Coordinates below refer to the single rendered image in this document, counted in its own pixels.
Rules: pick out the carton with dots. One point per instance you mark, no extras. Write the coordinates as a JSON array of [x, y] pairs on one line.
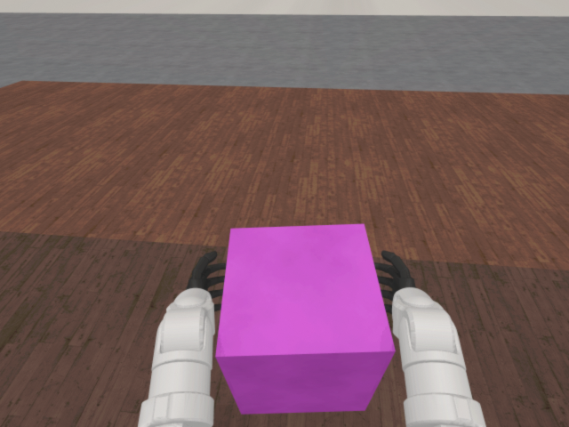
[[303, 326]]

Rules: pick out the right robot hand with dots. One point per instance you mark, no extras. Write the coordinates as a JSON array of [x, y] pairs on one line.
[[400, 276]]

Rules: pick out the robot left forearm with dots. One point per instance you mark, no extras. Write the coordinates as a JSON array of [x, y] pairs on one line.
[[179, 392]]

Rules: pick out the robot right forearm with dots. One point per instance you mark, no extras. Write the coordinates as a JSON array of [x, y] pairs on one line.
[[437, 386]]

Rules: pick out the left robot hand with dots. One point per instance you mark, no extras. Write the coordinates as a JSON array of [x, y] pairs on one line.
[[202, 271]]

